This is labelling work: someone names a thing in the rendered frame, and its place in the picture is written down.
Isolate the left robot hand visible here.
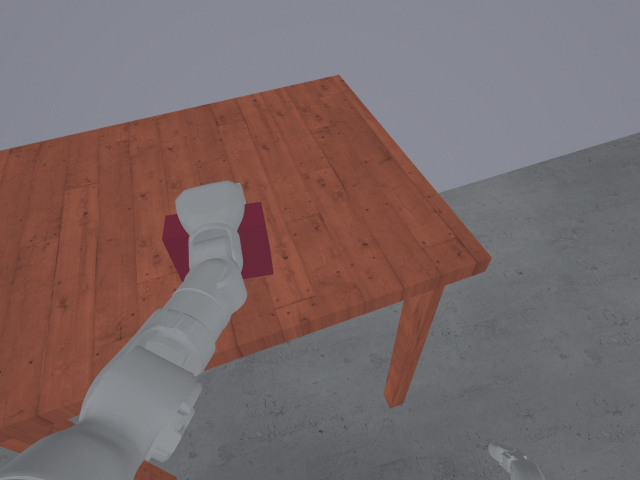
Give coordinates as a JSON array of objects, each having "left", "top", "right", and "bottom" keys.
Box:
[{"left": 175, "top": 180, "right": 246, "bottom": 235}]

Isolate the table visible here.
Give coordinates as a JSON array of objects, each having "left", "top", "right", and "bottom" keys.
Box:
[{"left": 0, "top": 75, "right": 492, "bottom": 480}]

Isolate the left robot forearm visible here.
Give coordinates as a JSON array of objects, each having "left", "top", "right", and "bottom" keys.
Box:
[{"left": 79, "top": 222, "right": 247, "bottom": 421}]

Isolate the right robot hand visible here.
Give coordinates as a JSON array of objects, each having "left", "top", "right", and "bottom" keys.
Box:
[{"left": 485, "top": 442, "right": 545, "bottom": 480}]

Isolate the robot left upper arm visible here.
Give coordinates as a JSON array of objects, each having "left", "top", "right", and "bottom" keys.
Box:
[{"left": 0, "top": 345, "right": 203, "bottom": 480}]

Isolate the sponge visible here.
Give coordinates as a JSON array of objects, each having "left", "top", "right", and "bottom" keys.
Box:
[{"left": 162, "top": 202, "right": 273, "bottom": 283}]

